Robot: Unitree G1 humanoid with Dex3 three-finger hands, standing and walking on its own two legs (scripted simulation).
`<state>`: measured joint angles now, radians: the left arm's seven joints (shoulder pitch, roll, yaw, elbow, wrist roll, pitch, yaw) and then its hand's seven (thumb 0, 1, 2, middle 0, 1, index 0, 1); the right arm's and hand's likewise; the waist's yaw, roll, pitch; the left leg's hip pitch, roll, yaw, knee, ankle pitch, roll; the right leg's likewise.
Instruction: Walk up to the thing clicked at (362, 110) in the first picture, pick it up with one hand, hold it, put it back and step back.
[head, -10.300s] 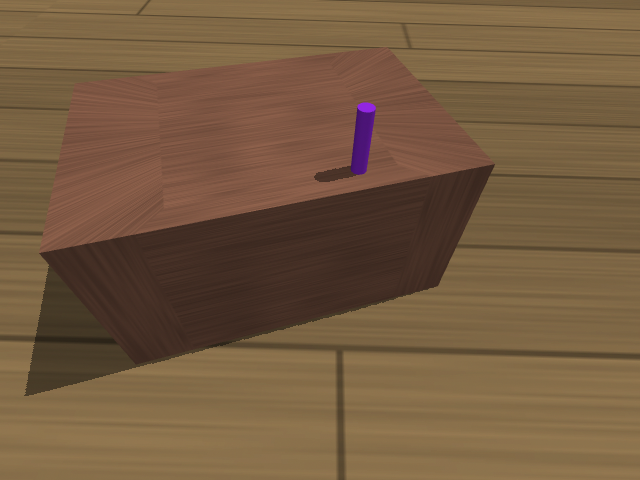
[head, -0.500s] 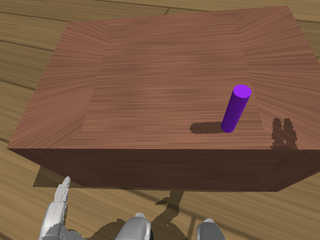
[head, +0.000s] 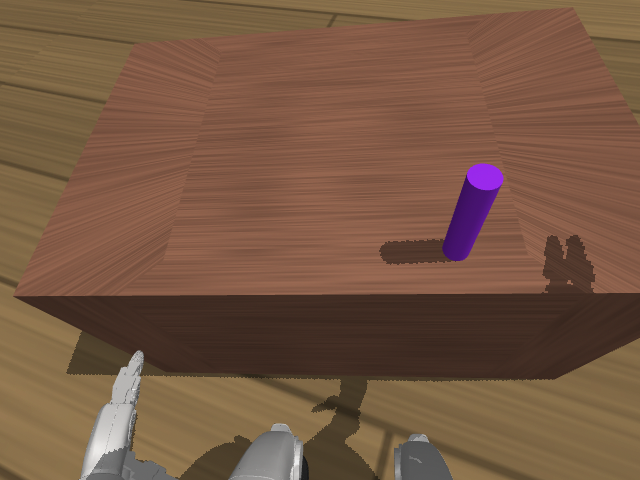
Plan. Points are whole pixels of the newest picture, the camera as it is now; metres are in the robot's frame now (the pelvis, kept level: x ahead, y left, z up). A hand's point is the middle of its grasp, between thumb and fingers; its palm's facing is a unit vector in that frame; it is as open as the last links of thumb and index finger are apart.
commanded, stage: go down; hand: right
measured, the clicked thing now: (468, 218) +0.46 -0.17 -0.01
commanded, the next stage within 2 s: approach in 0.12 s
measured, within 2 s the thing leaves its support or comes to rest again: neither
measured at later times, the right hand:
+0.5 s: hand (631, 232) +0.40 -0.33 +0.04, palm faces +0.09 +1.00 +0.01, open 17.7 cm
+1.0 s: hand (486, 233) +0.46 -0.20 -0.05, palm faces +0.06 +1.00 +0.03, open 17.7 cm
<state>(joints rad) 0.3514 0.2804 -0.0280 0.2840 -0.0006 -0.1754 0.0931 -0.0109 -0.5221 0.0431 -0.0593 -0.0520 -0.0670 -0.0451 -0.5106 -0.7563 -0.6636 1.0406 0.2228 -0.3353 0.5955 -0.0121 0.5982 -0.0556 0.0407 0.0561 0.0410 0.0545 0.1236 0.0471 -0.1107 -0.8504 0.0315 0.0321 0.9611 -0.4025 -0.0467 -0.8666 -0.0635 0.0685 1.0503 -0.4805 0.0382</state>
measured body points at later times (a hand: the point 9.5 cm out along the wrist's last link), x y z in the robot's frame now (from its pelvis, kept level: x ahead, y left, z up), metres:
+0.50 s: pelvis +0.00 +0.00 -0.01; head +0.11 -0.05 +0.43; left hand +0.16 +0.26 -0.03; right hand +0.39 -0.38 +0.04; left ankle +0.03 +0.15 -0.67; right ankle +0.01 -0.14 -0.67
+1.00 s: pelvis -0.01 +0.00 -0.05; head +0.13 -0.04 +0.37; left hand +0.13 +0.27 -0.04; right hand +0.45 -0.25 -0.05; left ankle +0.03 +0.15 -0.67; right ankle +0.01 -0.14 -0.67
